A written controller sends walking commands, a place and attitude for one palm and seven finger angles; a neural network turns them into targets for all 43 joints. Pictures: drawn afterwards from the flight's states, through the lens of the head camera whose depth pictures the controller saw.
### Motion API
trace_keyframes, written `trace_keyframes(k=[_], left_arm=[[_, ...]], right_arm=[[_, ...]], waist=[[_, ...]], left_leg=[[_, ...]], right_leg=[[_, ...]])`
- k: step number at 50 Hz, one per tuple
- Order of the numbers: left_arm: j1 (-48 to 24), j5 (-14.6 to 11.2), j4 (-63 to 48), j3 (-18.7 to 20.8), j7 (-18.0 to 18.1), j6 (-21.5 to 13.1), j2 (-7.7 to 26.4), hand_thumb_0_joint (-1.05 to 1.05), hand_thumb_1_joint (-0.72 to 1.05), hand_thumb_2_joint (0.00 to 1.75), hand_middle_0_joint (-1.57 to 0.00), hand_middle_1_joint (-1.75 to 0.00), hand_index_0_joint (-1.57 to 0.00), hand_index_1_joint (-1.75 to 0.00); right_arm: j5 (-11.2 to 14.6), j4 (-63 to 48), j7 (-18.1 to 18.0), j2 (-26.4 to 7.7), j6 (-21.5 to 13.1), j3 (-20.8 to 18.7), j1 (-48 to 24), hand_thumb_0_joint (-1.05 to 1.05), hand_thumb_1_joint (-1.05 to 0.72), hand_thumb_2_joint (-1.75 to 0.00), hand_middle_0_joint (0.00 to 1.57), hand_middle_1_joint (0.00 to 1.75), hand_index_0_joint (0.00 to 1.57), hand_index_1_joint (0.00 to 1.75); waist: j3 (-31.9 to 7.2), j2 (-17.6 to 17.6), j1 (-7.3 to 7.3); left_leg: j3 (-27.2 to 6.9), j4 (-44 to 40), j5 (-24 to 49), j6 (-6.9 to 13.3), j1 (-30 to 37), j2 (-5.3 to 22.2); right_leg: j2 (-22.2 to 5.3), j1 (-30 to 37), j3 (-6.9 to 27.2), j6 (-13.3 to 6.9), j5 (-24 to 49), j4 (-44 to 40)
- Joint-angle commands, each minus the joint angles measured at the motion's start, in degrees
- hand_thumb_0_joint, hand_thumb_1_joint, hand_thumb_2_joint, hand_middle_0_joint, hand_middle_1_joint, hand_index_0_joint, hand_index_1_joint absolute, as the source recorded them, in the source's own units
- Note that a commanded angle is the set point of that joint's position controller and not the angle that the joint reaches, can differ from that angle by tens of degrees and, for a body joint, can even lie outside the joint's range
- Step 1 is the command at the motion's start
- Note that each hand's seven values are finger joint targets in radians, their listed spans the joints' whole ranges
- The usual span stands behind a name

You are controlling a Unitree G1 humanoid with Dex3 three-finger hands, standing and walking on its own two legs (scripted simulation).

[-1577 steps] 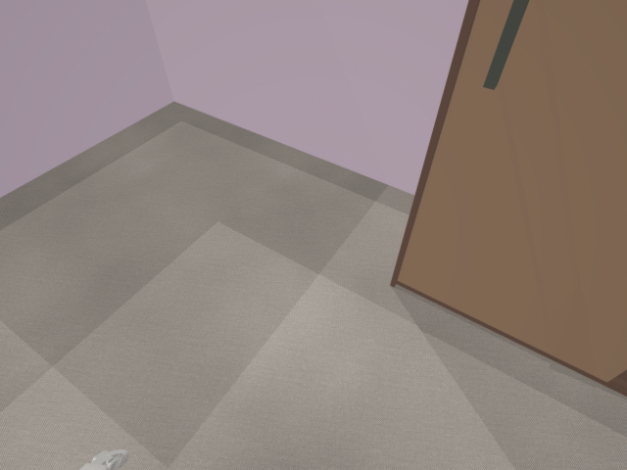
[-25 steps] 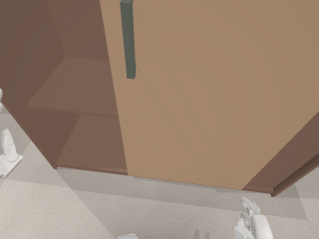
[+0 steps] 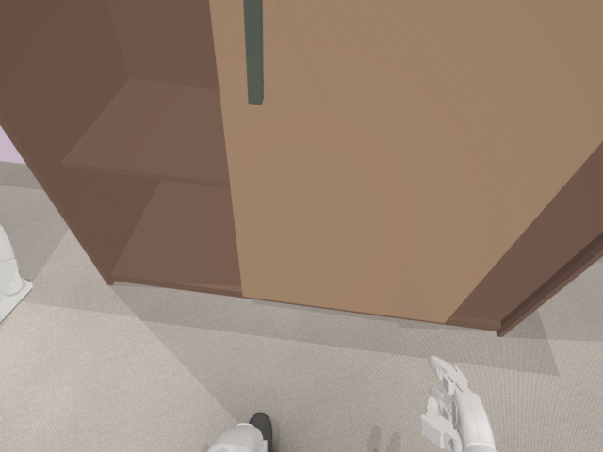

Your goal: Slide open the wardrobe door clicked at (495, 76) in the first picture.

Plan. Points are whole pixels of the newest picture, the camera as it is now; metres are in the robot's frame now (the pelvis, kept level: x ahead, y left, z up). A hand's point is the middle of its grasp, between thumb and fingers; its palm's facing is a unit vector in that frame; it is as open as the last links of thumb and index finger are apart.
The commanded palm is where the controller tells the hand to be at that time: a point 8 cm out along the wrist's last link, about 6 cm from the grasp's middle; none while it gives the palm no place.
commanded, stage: stop stepping back and stand still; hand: left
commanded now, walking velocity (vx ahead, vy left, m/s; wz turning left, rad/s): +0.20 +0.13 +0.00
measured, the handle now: (256, 35) +0.65 +0.17 +0.22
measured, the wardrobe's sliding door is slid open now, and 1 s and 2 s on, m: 0.49 0.49 0.49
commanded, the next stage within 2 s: let the arm hang, fingers relaxed in 1.78 s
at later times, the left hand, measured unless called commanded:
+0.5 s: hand (1, 357) +0.14 +0.26 +0.19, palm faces +0.37 -0.78 -0.51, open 7.4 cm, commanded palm +0.10 +0.29 +0.19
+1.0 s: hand out of the picture +0.19 +0.31 +0.18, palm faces +0.40 -0.79 -0.47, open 7.4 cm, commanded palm +0.12 +0.34 +0.19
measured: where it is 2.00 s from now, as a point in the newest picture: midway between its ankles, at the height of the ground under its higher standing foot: outside the picture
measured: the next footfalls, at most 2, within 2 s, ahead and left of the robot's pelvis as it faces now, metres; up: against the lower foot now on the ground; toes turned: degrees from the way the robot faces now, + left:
left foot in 0.16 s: +0.06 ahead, +0.10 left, +0.00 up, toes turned +0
left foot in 0.74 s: +0.01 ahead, +0.17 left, +0.00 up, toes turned +3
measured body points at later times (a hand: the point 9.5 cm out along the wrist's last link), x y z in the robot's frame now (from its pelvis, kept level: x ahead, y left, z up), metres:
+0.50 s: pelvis -0.06 +0.00 +0.02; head -0.06 +0.01 +0.47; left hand +0.11 +0.30 +0.22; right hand +0.05 -0.25 -0.08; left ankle -0.03 +0.12 -0.66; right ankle -0.08 -0.07 -0.72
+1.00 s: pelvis -0.03 +0.05 +0.01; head -0.01 +0.06 +0.46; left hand +0.17 +0.35 +0.20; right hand +0.15 -0.17 -0.06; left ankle -0.03 +0.17 -0.72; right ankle -0.08 -0.07 -0.72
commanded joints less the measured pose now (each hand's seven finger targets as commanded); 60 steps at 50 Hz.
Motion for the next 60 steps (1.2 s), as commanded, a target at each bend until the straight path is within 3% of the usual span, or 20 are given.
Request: trace_keyframes(k=[1, 2, 4, 6, 8, 9, 10, 11, 12, 17, 19, 20, 21, 26, 32, 35, 37, 39, 46, 60], left_arm=[[-7.4, 1.2, -8.6, 8.2, 1.7, -3.8, 14.7, 0.0, 0.9, 0.9, -0.2, -0.3, -0.2, -0.3], [-7.2, 1.4, -4.1, 2.4, 0.2, -2.3, 8.8, 0.0, 0.9, 0.9, -0.2, -0.3, -0.2, -0.3], [-5.4, 1.2, -0.2, 4.4, 0.1, 0.3, 9.1, 0.0, 0.9, 0.9, -0.2, -0.3, -0.2, -0.3], [-3.4, 0.8, -1.0, 4.0, 0.0, 1.5, 8.2, 0.0, 0.9, 0.9, -0.2, -0.3, -0.2, -0.3], [-3.8, 0.4, -5.6, 3.3, -0.2, 1.2, 8.4, 0.0, 0.9, 0.9, -0.2, -0.3, -0.2, -0.3], [-4.3, 0.5, -7.2, 2.8, -0.1, 0.8, 8.0, 0.0, 0.9, 0.9, -0.2, -0.3, -0.2, -0.3], [-6.9, 0.3, -7.9, 2.7, -0.2, 0.2, 8.4, 0.0, 0.9, 0.9, -0.2, -0.3, -0.2, -0.3], [-4.8, 0.7, -7.7, 5.3, 0.2, 0.5, 10.4, 0.0, 0.9, 0.9, -0.2, -0.3, -0.2, -0.3], [-4.0, 0.3, -12.1, 5.7, 0.0, 0.3, 11.5, 0.0, 0.9, 0.9, -0.2, -0.3, -0.2, -0.3], [6.7, 1.8, -12.1, 6.5, 0.1, 0.1, 9.3, 0.0, 0.9, 0.9, -0.2, -0.3, -0.2, -0.3], [8.9, 1.9, -8.1, 7.1, 0.1, 0.7, 9.7, 0.0, 0.9, 0.9, -0.2, -0.3, -0.2, -0.3], [7.8, 2.0, -6.6, 7.8, 0.1, 1.0, 10.8, 0.0, 0.9, 0.9, -0.2, -0.3, -0.2, -0.3], [3.0, 1.0, -7.1, 8.0, 0.2, 0.8, 10.9, 0.0, 0.9, 0.9, -0.2, -0.3, -0.2, -0.3], [-3.1, 1.6, 5.9, 3.4, 0.3, -0.1, 6.6, 0.0, 0.9, 0.9, -0.2, -0.3, -0.2, -0.3], [-10.6, 2.7, -1.8, -0.4, 0.9, -0.2, 6.7, 0.0, 0.9, 0.9, -0.2, -0.3, -0.2, -0.3], [-7.6, 2.1, -8.9, 2.5, 1.3, -0.9, 8.7, 0.0, 0.9, 0.9, -0.2, -0.3, -0.2, -0.3], [-5.0, 2.1, -12.0, 4.7, 1.6, -1.7, 9.8, 0.0, 0.9, 0.9, -0.2, -0.3, -0.2, -0.3], [-0.8, 1.7, -8.9, 6.6, 1.4, -1.3, 10.2, 0.0, 0.9, 0.9, -0.2, -0.3, -0.2, -0.3], [1.8, 0.8, -2.4, 4.8, 0.4, -0.3, 7.1, 0.0, 0.9, 0.9, -0.2, -0.3, -0.2, -0.3], [-1.1, 1.0, -8.3, 4.1, 0.8, 0.0, 7.7, 0.0, 0.9, 0.9, -0.2, -0.3, -0.2, -0.3]], right_arm=[[-1.4, -5.1, -1.2, -7.1, -1.3, -1.3, -4.2, 0.0, -0.9, -0.9, 0.2, 0.3, 0.2, 0.3], [0.2, -5.0, -1.6, -6.9, -1.2, -1.7, -2.2, 0.0, -0.9, -0.9, 0.2, 0.3, 0.2, 0.3], [1.2, -6.2, -3.3, -8.7, -1.4, -2.2, -3.7, 0.0, -0.9, -0.9, 0.2, 0.3, 0.2, 0.3], [1.2, -5.7, -3.8, -9.2, -1.0, -2.0, -2.4, 0.0, -0.9, -0.9, 0.2, 0.3, 0.2, 0.3], [1.6, -6.7, -3.9, -11.8, -2.4, -2.7, -2.1, 0.0, -0.9, -0.9, 0.2, 0.3, 0.2, 0.3], [1.3, -7.2, -3.4, -11.8, -2.8, -2.8, -0.9, 0.0, -0.9, -0.9, 0.2, 0.3, 0.2, 0.3], [1.6, -7.4, -3.1, -12.6, -3.0, -3.2, -1.6, 0.0, -0.9, -0.9, 0.2, 0.3, 0.2, 0.3], [0.8, -7.2, -3.5, -11.2, -3.4, -2.8, -1.4, 0.0, -0.9, -0.9, 0.2, 0.3, 0.2, 0.3], [-0.3, -6.8, -3.4, -10.7, -3.6, -2.4, -1.2, 0.0, -0.9, -0.9, 0.2, 0.3, 0.2, 0.3], [-0.3, -8.3, -1.7, -11.0, -2.2, -2.9, -2.2, 0.0, -0.9, -0.9, 0.2, 0.3, 0.2, 0.3], [-0.3, -8.5, -1.7, -10.6, -0.3, -3.7, -2.3, 0.0, -0.9, -0.9, 0.2, 0.3, 0.2, 0.3], [-0.3, -8.4, -1.7, -10.2, 1.1, -4.3, -2.0, 0.0, -0.9, -0.9, 0.2, 0.3, 0.2, 0.3], [-0.2, -7.6, -2.2, -11.1, 1.3, -4.5, -2.0, 0.0, -0.9, -0.9, 0.2, 0.3, 0.2, 0.3], [0.2, -3.5, -3.0, -10.2, 0.3, -2.9, 0.2, 0.0, -0.9, -0.9, 0.2, 0.3, 0.2, 0.3], [-0.3, -4.1, -3.9, -10.2, -2.9, -2.9, -1.3, 0.0, -0.9, -0.9, 0.2, 0.3, 0.2, 0.3], [-0.6, -5.0, -3.8, -10.6, -3.6, -3.2, -1.0, 0.0, -0.9, -0.9, 0.2, 0.3, 0.2, 0.3], [0.1, -6.5, -3.4, -12.0, -3.0, -3.8, -1.5, 0.0, -0.9, -0.9, 0.2, 0.3, 0.2, 0.3], [0.6, -6.4, -3.1, -10.7, -2.2, -3.3, -0.9, 0.0, -0.9, -0.9, 0.2, 0.3, 0.2, 0.3], [1.1, -6.9, -1.8, -10.1, -0.4, -3.0, 0.3, 0.0, -0.9, -0.9, 0.2, 0.3, 0.2, 0.3], [0.6, -8.6, -3.0, -10.0, -0.2, -2.2, -2.0, 0.0, -0.9, -0.9, 0.2, 0.3, 0.2, 0.3]], waist=[[-3.6, -5.9, -1.53], [-8.5, -9.4, -2.41], [-5.3, -8.6, -3.16], [-6.3, 1.9, -4.2], [-8.1, 14.1, -3.89], [-7.4, 14.0, -3.69], [-3.8, 9.6, -3.92], [-2.6, 9.2, -4.15], [-4.0, 13.4, -4.57], [-3.4, 20.2, -3.0], [-3.4, 7.1, -2.64], [-1.6, -7.7, -2.63], [2.4, -10.6, -2.74], [2.2, -0.6, -5.01], [0.9, -8.1, -2.77], [-2.4, 1.5, -3.2], [-5.8, 12.3, -2.58], [-5.8, 12.6, -2.77], [-9.5, 1.9, -4.39], [-5.5, 10.2, -3.49]], left_leg=[[-6.7, 34.2, -17.0, -1.8, 2.2, -1.4], [-6.7, 30.8, -13.1, -0.9, 3.2, -2.1], [-4.1, 17.2, -8.4, 0.9, 10.0, -1.6], [-1.9, 0.7, 3.3, 2.5, 22.9, -3.9], [-14.1, -5.7, 18.7, 5.5, 31.4, 6.6], [-21.4, -9.4, 17.2, 7.5, 30.8, 11.4], [-24.4, -13.9, 3.9, 8.2, 25.6, 12.5], [-25.7, -14.7, 5.6, 8.2, 26.7, 12.4], [-28.1, -17.6, 1.5, 6.0, 25.0, 12.7], [-12.5, -19.2, -29.3, 4.6, 3.7, 6.1], [-7.5, -2.6, -26.6, 2.9, -0.2, 0.4], [-4.5, 18.9, -19.9, 1.9, -1.0, -3.5], [-6.1, 32.7, -17.3, 1.2, -4.4, -3.7], [-5.8, 30.7, -6.7, 1.3, -0.7, 0.4], [-0.3, 7.5, -8.7, 3.7, 13.6, -1.3], [-3.4, -3.9, -1.4, 4.9, 25.1, 0.1], [-13.8, -3.3, 15.2, 7.8, 29.7, 8.6], [-11.7, -1.8, 22.6, 7.2, 25.8, 8.3], [-3.8, 4.0, 23.1, 2.8, 23.9, 2.8], [-6.6, -5.1, 9.8, 3.1, 20.6, 3.6]], right_leg=[[-23.1, -7.9, 16.1, -8.0, 42.2, -10.6], [-17.5, 0.4, 9.3, -5.2, 45.9, -5.5], [-13.7, -0.2, 7.3, -3.1, 48.1, -0.9], [-9.5, -4.5, 3.7, 0.4, 39.9, 2.8], [-2.7, -10.1, 0.5, 4.7, 16.5, 11.3], [-0.7, -12.0, 1.8, 4.8, 0.3, 12.6], [0.7, -10.8, 3.2, 4.9, -3.7, 12.1], [1.0, -13.1, 1.3, 4.3, -0.4, 11.1], [0.3, -11.8, 1.6, 4.4, -1.0, 13.6], [1.2, 9.8, -4.3, 2.4, 1.8, 3.3], [-3.2, 11.2, 2.5, -0.2, -3.7, -6.2], [-15.0, 1.6, 21.7, -5.6, -17.2, -16.0], [-23.3, -6.5, 31.9, -9.3, -19.1, -21.7], [-16.0, -7.3, 15.3, -4.6, -2.6, -15.8], [-14.8, -4.2, 10.8, -3.1, 7.7, -11.2], [-10.2, -5.5, 6.4, 0.3, 14.5, -1.9], [-4.0, -8.3, 1.6, 4.5, 17.8, 5.9], [-2.5, -4.7, -0.2, 4.7, 19.8, 4.9], [-6.4, 2.6, 3.1, 3.1, 46.1, 2.7], [-3.6, 1.8, 0.4, 4.2, 25.5, -1.3]])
